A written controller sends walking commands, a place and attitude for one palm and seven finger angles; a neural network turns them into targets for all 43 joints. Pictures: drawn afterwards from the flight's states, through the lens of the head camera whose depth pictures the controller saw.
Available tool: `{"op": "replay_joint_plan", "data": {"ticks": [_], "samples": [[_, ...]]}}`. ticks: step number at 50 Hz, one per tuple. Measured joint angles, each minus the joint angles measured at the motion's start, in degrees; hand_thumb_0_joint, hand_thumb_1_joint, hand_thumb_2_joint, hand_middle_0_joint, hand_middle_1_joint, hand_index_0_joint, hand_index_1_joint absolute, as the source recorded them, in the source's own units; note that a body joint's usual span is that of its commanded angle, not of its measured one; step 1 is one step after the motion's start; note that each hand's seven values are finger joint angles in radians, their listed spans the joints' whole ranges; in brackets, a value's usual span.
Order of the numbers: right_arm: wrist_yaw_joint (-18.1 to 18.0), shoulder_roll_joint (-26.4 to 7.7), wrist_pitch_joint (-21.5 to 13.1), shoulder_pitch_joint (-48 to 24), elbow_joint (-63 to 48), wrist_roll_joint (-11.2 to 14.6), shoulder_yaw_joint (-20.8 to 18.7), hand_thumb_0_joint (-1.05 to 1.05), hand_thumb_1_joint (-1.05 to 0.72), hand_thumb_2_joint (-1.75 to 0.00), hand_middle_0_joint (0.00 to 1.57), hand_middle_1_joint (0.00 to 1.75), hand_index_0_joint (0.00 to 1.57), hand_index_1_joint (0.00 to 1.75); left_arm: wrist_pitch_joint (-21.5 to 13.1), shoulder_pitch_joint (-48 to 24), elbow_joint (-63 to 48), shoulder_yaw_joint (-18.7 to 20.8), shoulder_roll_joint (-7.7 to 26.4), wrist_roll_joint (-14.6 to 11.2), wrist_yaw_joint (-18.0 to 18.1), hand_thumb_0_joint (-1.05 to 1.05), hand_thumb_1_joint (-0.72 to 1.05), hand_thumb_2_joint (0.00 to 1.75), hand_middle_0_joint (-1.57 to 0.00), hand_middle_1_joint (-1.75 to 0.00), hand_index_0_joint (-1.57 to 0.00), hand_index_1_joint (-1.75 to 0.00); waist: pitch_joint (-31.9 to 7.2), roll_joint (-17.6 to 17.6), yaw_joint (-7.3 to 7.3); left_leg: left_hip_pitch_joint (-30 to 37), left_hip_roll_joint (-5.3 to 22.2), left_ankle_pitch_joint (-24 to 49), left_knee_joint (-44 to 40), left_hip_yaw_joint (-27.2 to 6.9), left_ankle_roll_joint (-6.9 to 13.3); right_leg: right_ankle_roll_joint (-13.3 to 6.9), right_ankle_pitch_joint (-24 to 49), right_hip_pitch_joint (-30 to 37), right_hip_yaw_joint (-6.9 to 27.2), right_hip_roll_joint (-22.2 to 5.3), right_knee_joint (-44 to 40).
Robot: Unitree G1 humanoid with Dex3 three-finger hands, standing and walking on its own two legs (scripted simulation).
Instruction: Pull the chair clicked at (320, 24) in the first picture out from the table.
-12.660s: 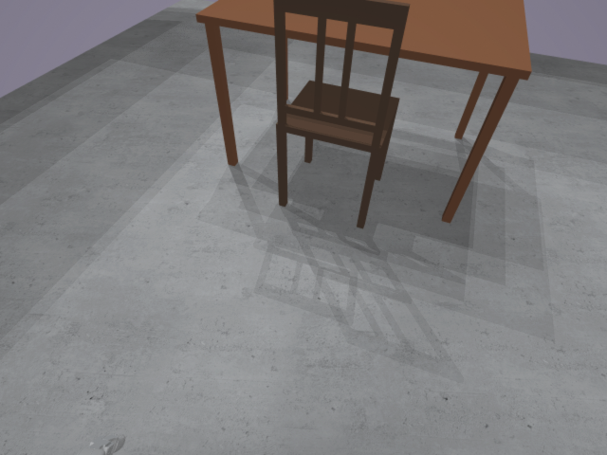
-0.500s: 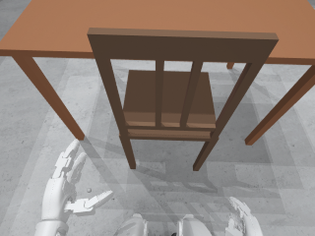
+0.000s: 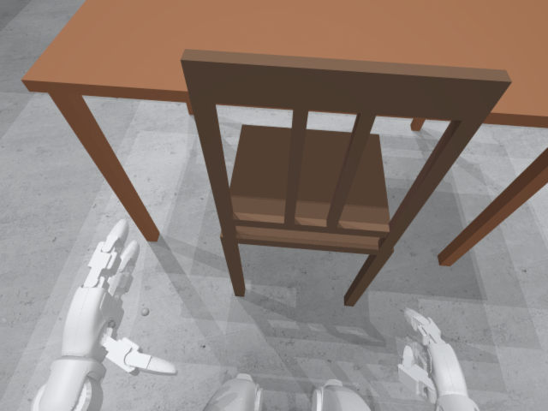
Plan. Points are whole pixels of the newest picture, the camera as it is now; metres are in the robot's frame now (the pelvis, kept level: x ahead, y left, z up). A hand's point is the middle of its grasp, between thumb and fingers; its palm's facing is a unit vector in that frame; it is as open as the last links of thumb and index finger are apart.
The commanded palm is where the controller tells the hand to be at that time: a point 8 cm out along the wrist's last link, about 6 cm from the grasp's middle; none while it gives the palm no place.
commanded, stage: raise the hand toward the chair's back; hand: left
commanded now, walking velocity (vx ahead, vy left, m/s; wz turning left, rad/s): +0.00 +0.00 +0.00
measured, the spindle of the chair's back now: (293, 175) +0.50 +0.01 +0.00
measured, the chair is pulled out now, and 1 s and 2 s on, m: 0.00 0.00 0.00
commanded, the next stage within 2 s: aim the fingers beside a spindle in 0.70 s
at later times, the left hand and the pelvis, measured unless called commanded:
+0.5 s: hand (147, 291) +0.25 +0.18 +0.06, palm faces +0.01 -1.00 -0.06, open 16.9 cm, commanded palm +0.23 +0.25 +0.05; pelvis +0.01 -0.01 +0.02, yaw -1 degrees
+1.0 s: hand (155, 292) +0.26 +0.18 +0.03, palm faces -0.01 -1.00 -0.02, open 17.0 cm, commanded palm +0.24 +0.24 +0.04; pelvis +0.00 -0.01 +0.01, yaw +0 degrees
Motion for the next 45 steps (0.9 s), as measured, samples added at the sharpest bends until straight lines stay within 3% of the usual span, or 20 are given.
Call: {"op": "replay_joint_plan", "data": {"ticks": [3,5,9,12,19,23,27,35,41,45], "samples": [[-0.48,0.23,-0.07,0.1,0.36,0.19,0.03,0.01,-0.9,-0.9,0.2,0.3,0.21,0.3,3.05,-0.44,0.17,-0.64,0.85,-0.13,-2.54,-0.01,-0.48,0.31,-0.06,-0.08,-0.06,-0.08,1.06,-0.11,-0.2,0.95,0.27,0.22,-0.66,-0.08,-0.17,-0.17,0.36,0.98,-0.03,0.31,-0.85],[-0.65,0.54,-0.32,0.82,0.67,0.08,-0.22,0.01,-0.9,-0.9,0.2,0.3,0.21,0.3,3.34,0.6,-1.75,-0.25,1.38,-0.51,-2.4,-0.01,-0.49,0.3,-0.06,-0.08,-0.06,-0.08,1.35,-0.22,-0.45,2.24,0.42,0.55,-1.85,-0.05,-0.39,-0.19,0.78,2.21,0.09,0.53,-2.07],[-0.63,0.5,-0.73,2.42,1.81,-0.16,-0.7,0.01,-0.9,-0.9,0.2,0.3,0.21,0.3,0.23,1.34,-3.62,2.56,1.7,-1.65,-0.42,-0.02,-0.49,0.3,-0.07,-0.08,-0.06,-0.08,0.91,-0.11,-0.82,4.07,0.43,1.22,-3.93,-0.04,-0.57,-0.24,1.39,3.94,0.25,0.65,-3.99],[-0.53,-0.38,-0.72,3.0,2.76,-0.05,-0.64,0.01,-0.9,-0.9,0.2,0.3,0.21,0.3,-1.02,-1.42,-0.05,4.93,2.13,-2.32,-0.91,-0.01,-0.5,0.3,-0.06,-0.08,-0.06,-0.08,0.21,-0.06,-0.91,3.42,0.31,1.26,-3.79,-0.06,-0.53,-0.36,1.24,3.22,0.21,0.53,-3.61],[-0.86,-1.72,-1.46,3.37,3.13,0.63,-1.39,0.01,-0.9,-0.9,0.2,0.3,0.21,0.3,3.77,-2.96,4.54,3.35,2.0,-2.83,-5.34,-0.01,-0.5,0.3,-0.06,-0.08,-0.05,-0.08,1.2,0.15,-1.83,3.85,0.69,1.43,-4.39,0.2,-0.67,-0.51,1.58,3.48,0.51,0.93,-4.23],[-0.63,-1.18,-2.35,4.05,3.28,0.07,-2.12,0.01,-0.9,-0.9,0.2,0.3,0.21,0.3,0.97,-0.16,0.84,2.59,1.35,-2.15,-3.37,-0.02,-0.5,0.3,-0.06,-0.08,-0.06,-0.08,1.05,-0.48,-2.24,5.37,0.85,1.78,-5.93,0.48,-0.88,-0.59,1.97,4.77,0.89,1.17,-5.53],[-0.05,-1.18,-2.25,3.77,3.75,-0.29,-2.06,0.01,-0.9,-0.9,0.2,0.3,0.21,0.3,-2.38,-1.61,2.03,4.39,1.11,-2.08,-1.14,-0.01,-0.5,0.3,-0.06,-0.08,-0.06,-0.08,0.6,-0.75,-2.1,4.64,0.66,1.62,-5.35,0.33,-0.95,-0.77,1.55,4.01,0.7,0.95,-4.69],[-0.17,-1.05,-1.88,2.39,3.25,0.23,-1.37,0.01,-0.9,-0.9,0.2,0.3,0.21,0.3,1.07,-2.46,4.76,3.48,1.41,-2.75,-4.77,-0.02,-0.5,0.3,-0.06,-0.08,-0.06,-0.08,1.16,-0.14,-1.58,4.01,0.79,1.33,-4.55,0.19,-0.98,-0.78,1.35,3.5,0.53,1.04,-4.12],[-0.22,-0.44,-2.59,2.24,3.34,-0.1,-1.12,0.01,-0.9,-0.9,0.2,0.3,0.21,0.3,-1.69,-1.99,3.17,3.74,0.86,-2.85,-3.74,-0.02,-0.5,0.3,-0.06,-0.08,-0.06,-0.08,0.87,-0.32,-1.41,4.42,0.73,1.42,-4.92,0.09,-0.96,-0.77,1.43,3.96,0.47,1.02,-4.54],[0.03,-0.77,-2.4,1.81,3.37,-0.09,-0.95,0.01,-0.9,-0.9,0.2,0.3,0.21,0.3,-1.46,-4.15,5.62,4.57,0.74,-3.12,-3.73,-0.01,-0.5,0.3,-0.06,-0.08,-0.06,-0.08,0.78,-0.28,-1.23,3.14,0.54,1.12,-3.81,0.02,-0.84,-0.7,1.04,2.74,0.32,0.77,-3.39]]}}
